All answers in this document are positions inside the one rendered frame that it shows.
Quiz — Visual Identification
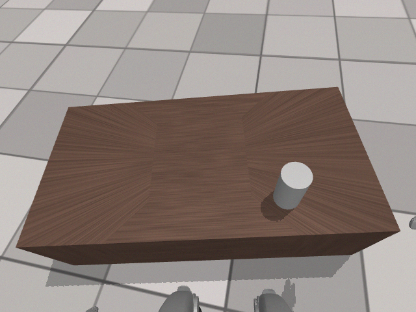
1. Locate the can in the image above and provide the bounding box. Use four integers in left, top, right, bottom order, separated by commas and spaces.
273, 162, 313, 209

